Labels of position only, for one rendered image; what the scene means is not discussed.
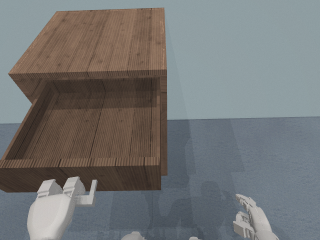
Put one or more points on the robot right hand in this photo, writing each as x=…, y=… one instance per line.
x=246, y=225

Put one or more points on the handle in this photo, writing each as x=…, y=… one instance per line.
x=87, y=200

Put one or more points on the robot left hand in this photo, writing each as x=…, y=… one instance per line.
x=52, y=211

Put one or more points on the right robot forearm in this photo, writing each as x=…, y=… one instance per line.
x=265, y=235

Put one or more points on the drawer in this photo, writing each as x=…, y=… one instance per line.
x=107, y=130

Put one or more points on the cabinet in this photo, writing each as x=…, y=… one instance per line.
x=99, y=44

